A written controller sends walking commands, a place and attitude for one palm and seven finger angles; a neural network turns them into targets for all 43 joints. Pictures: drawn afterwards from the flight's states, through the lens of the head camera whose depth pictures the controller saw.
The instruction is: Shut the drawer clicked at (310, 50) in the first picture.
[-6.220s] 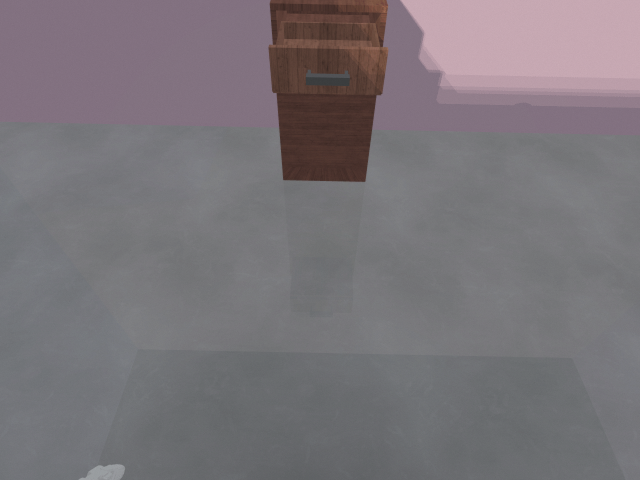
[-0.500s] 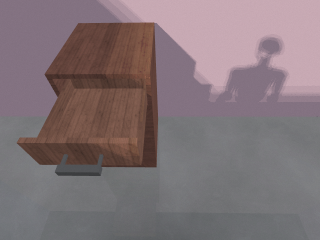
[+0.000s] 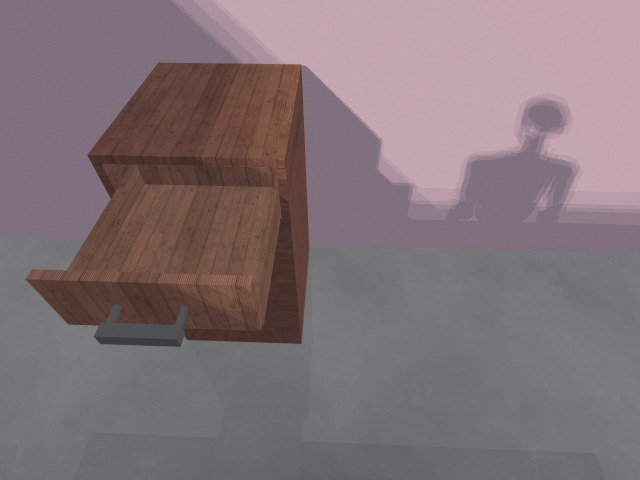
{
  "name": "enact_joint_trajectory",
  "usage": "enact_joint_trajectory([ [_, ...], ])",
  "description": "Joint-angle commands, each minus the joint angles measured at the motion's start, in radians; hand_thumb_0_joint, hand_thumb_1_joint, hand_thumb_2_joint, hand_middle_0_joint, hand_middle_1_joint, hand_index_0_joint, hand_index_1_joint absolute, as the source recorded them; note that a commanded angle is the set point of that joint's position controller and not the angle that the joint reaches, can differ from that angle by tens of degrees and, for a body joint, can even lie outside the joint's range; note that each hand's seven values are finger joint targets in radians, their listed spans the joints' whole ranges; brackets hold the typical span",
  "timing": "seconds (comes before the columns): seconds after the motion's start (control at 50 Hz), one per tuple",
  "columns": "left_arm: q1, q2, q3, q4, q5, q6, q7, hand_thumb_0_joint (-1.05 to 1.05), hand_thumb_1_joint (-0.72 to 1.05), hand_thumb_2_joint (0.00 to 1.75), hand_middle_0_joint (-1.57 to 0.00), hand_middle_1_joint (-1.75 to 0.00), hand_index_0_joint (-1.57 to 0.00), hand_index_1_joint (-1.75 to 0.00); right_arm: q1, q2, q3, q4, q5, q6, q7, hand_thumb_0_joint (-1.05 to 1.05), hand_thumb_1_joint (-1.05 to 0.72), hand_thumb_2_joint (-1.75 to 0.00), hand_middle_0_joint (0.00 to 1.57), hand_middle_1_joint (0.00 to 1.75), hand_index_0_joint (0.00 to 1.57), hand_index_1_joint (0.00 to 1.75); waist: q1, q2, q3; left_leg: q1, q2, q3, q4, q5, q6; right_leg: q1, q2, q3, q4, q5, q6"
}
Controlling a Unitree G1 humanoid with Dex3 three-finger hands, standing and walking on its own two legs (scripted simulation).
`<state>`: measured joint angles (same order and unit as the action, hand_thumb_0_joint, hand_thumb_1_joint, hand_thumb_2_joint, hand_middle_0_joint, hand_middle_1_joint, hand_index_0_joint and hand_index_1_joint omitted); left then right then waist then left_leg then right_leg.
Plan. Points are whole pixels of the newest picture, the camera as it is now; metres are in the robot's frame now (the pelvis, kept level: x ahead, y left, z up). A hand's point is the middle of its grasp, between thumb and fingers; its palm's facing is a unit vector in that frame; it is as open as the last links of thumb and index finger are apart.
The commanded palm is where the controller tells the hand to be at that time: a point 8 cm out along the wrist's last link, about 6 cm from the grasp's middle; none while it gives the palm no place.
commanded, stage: come to a stop and stand still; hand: left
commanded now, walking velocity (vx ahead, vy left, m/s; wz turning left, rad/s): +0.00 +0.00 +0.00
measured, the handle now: (145, 322) +0.36 +0.31 -0.08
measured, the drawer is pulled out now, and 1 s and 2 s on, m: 0.30 0.30 0.30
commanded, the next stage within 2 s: look again from close up in 0.08 s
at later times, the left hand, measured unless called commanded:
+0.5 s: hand out of the picture +0.05 +0.24 -0.18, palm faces +0.04 -0.98 -0.21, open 7.4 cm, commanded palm none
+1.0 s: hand out of the picture -0.02 +0.26 -0.18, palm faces -0.01 -0.98 -0.18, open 7.4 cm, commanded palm none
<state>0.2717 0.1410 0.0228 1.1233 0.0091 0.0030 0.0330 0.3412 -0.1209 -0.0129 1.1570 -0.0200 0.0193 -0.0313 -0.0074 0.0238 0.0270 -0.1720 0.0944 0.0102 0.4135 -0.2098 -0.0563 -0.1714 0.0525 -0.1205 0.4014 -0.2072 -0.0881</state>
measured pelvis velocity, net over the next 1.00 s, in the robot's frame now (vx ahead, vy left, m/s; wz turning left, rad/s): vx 0.01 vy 0.09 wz -0.03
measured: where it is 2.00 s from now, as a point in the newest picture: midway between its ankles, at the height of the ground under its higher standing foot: outside the picture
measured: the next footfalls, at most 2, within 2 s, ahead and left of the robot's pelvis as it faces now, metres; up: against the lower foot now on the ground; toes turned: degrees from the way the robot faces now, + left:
right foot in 1.62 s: +0.17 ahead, -0.01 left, +0.00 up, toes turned -2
left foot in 1.92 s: +0.13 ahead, +0.24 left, +0.00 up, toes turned +0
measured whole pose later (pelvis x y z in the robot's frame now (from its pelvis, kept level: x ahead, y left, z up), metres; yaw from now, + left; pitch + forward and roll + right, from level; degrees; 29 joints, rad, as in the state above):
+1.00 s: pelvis +0.01 +0.09 +0.00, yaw -2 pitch -2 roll +0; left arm 0.37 0.15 0.00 1.09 0.04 0.01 0.03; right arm 0.34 -0.16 0.00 1.10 -0.02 0.01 -0.02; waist 0.00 -0.01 0.02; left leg -0.14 -0.05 0.10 0.46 -0.28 0.09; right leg -0.20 -0.07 -0.04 0.49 -0.26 0.01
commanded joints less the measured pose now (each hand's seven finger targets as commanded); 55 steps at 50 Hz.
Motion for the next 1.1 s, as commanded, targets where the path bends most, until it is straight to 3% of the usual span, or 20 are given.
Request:
enact_joint_trajectory([
  [0.0,0.041,0.1,0.023,-0.035,-0.003,-0.015,0.005,0.0,0.9,0.9,-0.2,-0.3,-0.2,-0.3,0.095,-0.054,-0.007,-0.011,-0.003,-0.008,-0.007,0.0,-0.9,-0.9,0.2,0.3,0.2,0.3,-0.005,-0.05,0.083,-0.04,-0.011,0.003,-0.02,-0.027,0.048,-0.096,-0.185,0.214,-0.214,-0.217,0.046],
  [0.14,0.091,0.073,0.016,-0.008,-0.005,-0.024,0.004,0.0,0.9,0.9,-0.2,-0.3,-0.2,-0.3,0.095,-0.045,0.0,-0.016,0.0,-0.023,-0.012,0.0,-0.9,-0.9,0.2,0.3,0.2,0.3,0.006,-0.017,0.073,-0.046,-0.003,-0.008,-0.049,0.007,0.049,-0.064,-0.174,0.19,-0.175,-0.128,0.04],
  [0.16,0.071,0.281,0.011,-0.106,0.014,-0.028,0.009,0.0,0.9,0.9,-0.2,-0.3,-0.2,-0.3,-0.018,-0.194,-0.032,-0.148,-0.013,-0.001,0.005,0.0,-0.9,-0.9,0.2,0.3,0.2,0.3,-0.024,-0.051,0.234,-0.107,-0.055,-0.037,0.083,0.014,0.068,-0.171,-0.151,0.22,-0.149,-0.09,0.071],
  [0.18,0.062,0.2,0.03,-0.099,0.008,-0.036,0.012,0.0,0.9,0.9,-0.2,-0.3,-0.2,-0.3,0.007,-0.143,-0.039,-0.171,-0.011,-0.013,-0.005,0.0,-0.9,-0.9,0.2,0.3,0.2,0.3,-0.009,0.005,0.049,-0.11,-0.032,-0.014,0.145,-0.103,0.066,-0.15,-0.243,0.27,-0.137,-0.304,0.049],
  [0.2,0.076,0.188,0.027,-0.116,0.014,-0.037,0.013,0.0,0.9,0.9,-0.2,-0.3,-0.2,-0.3,0.042,-0.122,-0.041,-0.162,-0.015,-0.018,-0.007,0.0,-0.9,-0.9,0.2,0.3,0.2,0.3,-0.013,-0.04,-0.065,-0.121,-0.067,-0.002,0.221,-0.085,0.07,-0.095,-0.262,0.306,-0.151,-0.25,0.021],
  [0.22,0.082,0.171,0.03,-0.123,0.017,-0.035,0.012,0.0,0.9,0.9,-0.2,-0.3,-0.2,-0.3,0.053,-0.108,-0.044,-0.167,-0.01,-0.019,-0.007,0.0,-0.9,-0.9,0.2,0.3,0.2,0.3,-0.009,-0.104,-0.096,-0.146,-0.072,0.003,0.283,-0.128,0.072,-0.082,-0.278,0.323,-0.162,-0.245,0.001],
  [0.24,0.081,0.16,0.032,-0.134,0.02,-0.033,0.013,0.0,0.9,0.9,-0.2,-0.3,-0.2,-0.3,0.043,-0.109,-0.048,-0.178,-0.006,-0.02,-0.007,0.0,-0.9,-0.9,0.2,0.3,0.2,0.3,-0.004,-0.127,-0.072,-0.191,-0.061,-0.003,0.332,-0.152,0.076,-0.091,-0.294,0.333,-0.166,-0.242,-0.022],
  [0.28,0.054,0.136,0.029,-0.146,0.021,-0.028,0.021,0.0,0.9,0.9,-0.2,-0.3,-0.2,-0.3,0.051,-0.081,-0.036,-0.18,-0.004,-0.027,-0.001,0.0,-0.9,-0.9,0.2,0.3,0.2,0.3,-0.023,-0.133,-0.033,-0.162,-0.038,0.003,0.247,-0.12,0.086,-0.126,-0.278,0.27,-0.124,-0.184,-0.043],
  [0.3,0.044,0.129,0.026,-0.147,0.019,-0.029,0.02,0.0,0.9,0.9,-0.2,-0.3,-0.2,-0.3,0.067,-0.081,-0.032,-0.174,-0.001,-0.036,-0.003,0.0,-0.9,-0.9,0.2,0.3,0.2,0.3,-0.033,-0.087,-0.015,-0.106,-0.038,-0.002,0.148,-0.052,0.088,-0.156,-0.251,0.23,-0.092,-0.144,-0.029],
  [0.34,0.069,0.107,0.016,-0.142,0.009,-0.031,0.018,0.0,0.9,0.9,-0.2,-0.3,-0.2,-0.3,0.059,-0.107,-0.025,-0.16,-0.002,-0.05,-0.007,0.0,-0.9,-0.9,0.2,0.3,0.2,0.3,-0.008,0.025,0.023,-0.091,0.013,-0.065,0.045,0.076,0.105,-0.137,-0.164,0.161,-0.004,-0.008,0.017],
  [0.36,0.096,0.092,0.006,-0.134,0.008,-0.029,0.017,0.0,0.9,0.9,-0.2,-0.3,-0.2,-0.3,0.065,-0.109,-0.018,-0.152,-0.002,-0.057,-0.009,0.0,-0.9,-0.9,0.2,0.3,0.2,0.3,0.003,0.076,-0.025,-0.071,0.039,-0.088,0.039,0.215,0.113,-0.076,-0.145,0.117,0.046,0.1,0.032],
  [0.38,0.101,0.097,0.005,-0.124,0.007,-0.027,0.016,0.0,0.9,0.9,-0.2,-0.3,-0.2,-0.3,0.046,-0.116,-0.017,-0.151,0.001,-0.058,-0.011,0.0,-0.9,-0.9,0.2,0.3,0.2,0.3,0.014,0.103,-0.024,-0.073,0.049,-0.097,0.031,0.315,0.113,-0.044,-0.139,0.09,0.068,0.13,0.043],
  [0.42,0.105,0.104,0.002,-0.116,0.005,-0.021,0.015,0.0,0.9,0.9,-0.2,-0.3,-0.2,-0.3,0.022,-0.134,-0.017,-0.158,0.002,-0.055,-0.015,0.0,-0.9,-0.9,0.2,0.3,0.2,0.3,0.019,0.078,-0.009,-0.078,0.047,-0.087,0.03,0.336,0.111,-0.025,-0.136,0.089,0.067,0.136,0.05],
  [0.52,0.077,0.113,-0.004,-0.125,0.007,-0.01,0.012,0.0,0.9,0.9,-0.2,-0.3,-0.2,-0.3,-0.009,-0.151,-0.014,-0.16,0.001,-0.048,-0.011,0.0,-0.9,-0.9,0.2,0.3,0.2,0.3,0.016,0.017,0.045,-0.103,0.038,-0.089,-0.032,0.204,0.11,-0.021,-0.139,0.096,0.048,0.093,0.065],
  [0.74,0.074,0.109,-0.008,-0.106,0.007,-0.006,0.012,0.0,0.9,0.9,-0.2,-0.3,-0.2,-0.3,-0.02,-0.168,-0.008,-0.129,0.004,-0.048,-0.006,0.0,-0.9,-0.9,0.2,0.3,0.2,0.3,0.007,0.008,0.024,-0.037,0.028,-0.081,-0.088,0.185,0.102,-0.001,-0.15,0.104,0.027,0.102,0.08],
  [0.8,0.088,0.101,-0.011,-0.091,0.007,-0.007,0.012,0.0,0.9,0.9,-0.2,-0.3,-0.2,-0.3,-0.018,-0.162,-0.006,-0.112,0.006,-0.046,-0.005,0.0,-0.9,-0.9,0.2,0.3,0.2,0.3,0.009,0.001,0.044,-0.05,0.027,-0.082,-0.109,0.115,0.103,-0.004,-0.152,0.111,0.013,0.083,0.082],
  [0.88,0.098,0.09,-0.01,-0.08,0.021,-0.002,0.005,0.0,0.9,0.9,-0.2,-0.3,-0.2,-0.3,0.005,-0.179,-0.012,-0.094,0.003,-0.028,0.002,0.0,-0.9,-0.9,0.2,0.3,0.2,0.3,0.007,0.043,0.105,-0.113,0.039,-0.127,-0.205,-0.322,0.123,-0.04,-0.127,0.073,0.049,-0.106,0.078],
  [0.92,0.125,0.078,-0.009,-0.073,0.026,-0.003,0.0,0.0,0.9,0.9,-0.2,-0.3,-0.2,-0.3,0.003,-0.185,-0.017,-0.095,0.002,-0.02,0.006,0.0,-0.9,-0.9,0.2,0.3,0.2,0.3,0.015,0.049,0.138,-0.155,0.049,-0.144,-0.221,-0.423,0.14,-0.053,-0.118,0.061,0.067,-0.153,0.075],
  [1.0,0.168,0.07,-0.001,-0.064,0.024,-0.015,-0.004,0.0,0.9,0.9,-0.2,-0.3,-0.2,-0.3,0.026,-0.168,-0.017,-0.093,0.003,-0.023,0.008,0.0,-0.9,-0.9,0.2,0.3,0.2,0.3,0.022,-0.005,0.141,-0.169,0.027,-0.121,-0.157,-0.388,0.148,-0.044,-0.133,0.105,0.056,-0.183,0.052],
  [1.08,0.227,0.109,0.022,-0.049,0.018,-0.024,0.004,0.0,0.9,0.9,-0.2,-0.3,-0.2,-0.3,0.041,-0.121,-0.006,-0.102,0.005,-0.03,0.01,0.0,-0.9,-0.9,0.2,0.3,0.2,0.3,0.031,-0.153,0.137,-0.259,-0.08,0.006,0.082,-0.243,0.115,0.026,-0.248,0.291,-0.049,-0.256,-0.02],
])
